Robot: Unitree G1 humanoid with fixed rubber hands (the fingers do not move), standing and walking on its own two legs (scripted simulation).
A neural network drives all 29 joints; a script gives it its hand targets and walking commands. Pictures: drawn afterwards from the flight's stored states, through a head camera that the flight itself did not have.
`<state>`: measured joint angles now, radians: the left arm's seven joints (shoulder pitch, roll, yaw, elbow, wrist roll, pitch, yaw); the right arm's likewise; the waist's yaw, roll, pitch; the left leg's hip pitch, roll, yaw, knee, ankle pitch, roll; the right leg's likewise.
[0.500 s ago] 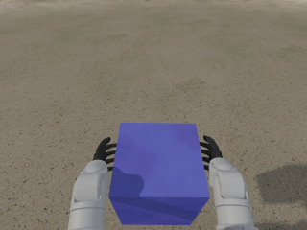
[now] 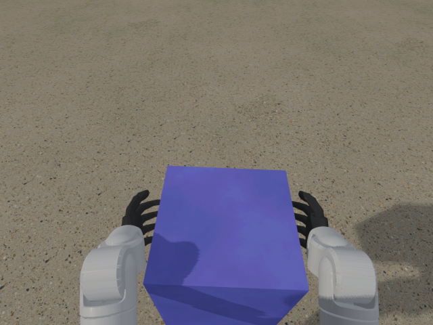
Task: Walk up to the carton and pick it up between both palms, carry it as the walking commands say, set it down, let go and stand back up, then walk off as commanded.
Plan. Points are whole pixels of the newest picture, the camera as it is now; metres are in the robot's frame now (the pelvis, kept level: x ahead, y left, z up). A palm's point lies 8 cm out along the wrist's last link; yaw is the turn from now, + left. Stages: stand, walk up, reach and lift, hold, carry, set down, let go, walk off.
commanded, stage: carry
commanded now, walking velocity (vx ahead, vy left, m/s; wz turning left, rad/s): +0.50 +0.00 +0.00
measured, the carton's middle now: (222, 252) +0.27 +0.00 +0.01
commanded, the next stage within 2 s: none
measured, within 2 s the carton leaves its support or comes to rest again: neither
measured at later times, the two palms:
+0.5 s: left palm (157, 119) +0.58 +0.15 +0.09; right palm (275, 114) +0.59 -0.15 +0.08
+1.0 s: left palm (165, 58) +0.92 +0.16 +0.08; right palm (253, 57) +0.92 -0.13 +0.09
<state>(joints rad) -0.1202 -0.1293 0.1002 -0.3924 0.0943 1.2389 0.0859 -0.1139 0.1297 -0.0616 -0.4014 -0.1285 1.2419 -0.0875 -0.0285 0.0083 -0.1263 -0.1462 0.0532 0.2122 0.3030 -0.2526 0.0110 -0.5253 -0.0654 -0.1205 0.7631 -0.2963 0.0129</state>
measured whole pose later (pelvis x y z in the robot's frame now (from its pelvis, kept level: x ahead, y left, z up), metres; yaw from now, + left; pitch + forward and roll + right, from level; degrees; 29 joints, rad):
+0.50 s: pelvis +0.32 -0.01 +0.00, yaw +2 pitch +5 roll +1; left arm -0.14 -0.13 0.08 -0.40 0.09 1.21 0.09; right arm -0.13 0.13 -0.09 -0.43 -0.14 1.23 -0.07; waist 0.02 0.01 -0.08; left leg -0.59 0.09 0.17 0.63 -0.12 0.02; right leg -0.03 -0.05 -0.23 0.26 -0.31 0.00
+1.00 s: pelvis +0.66 +0.02 -0.01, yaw +0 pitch +4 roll -1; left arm -0.12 -0.13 0.07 -0.44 0.11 1.23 0.09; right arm -0.13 0.13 -0.08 -0.43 -0.12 1.23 -0.07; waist -0.01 0.00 -0.08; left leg 0.04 0.04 0.23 0.26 -0.37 0.00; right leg -0.56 -0.07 -0.19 0.55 -0.08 -0.01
